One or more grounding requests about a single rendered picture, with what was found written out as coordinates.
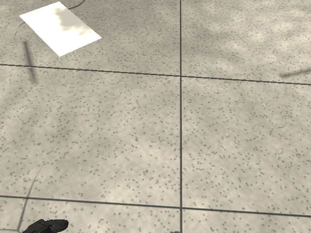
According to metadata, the robot left hand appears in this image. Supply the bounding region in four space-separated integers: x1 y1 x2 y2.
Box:
22 219 69 233

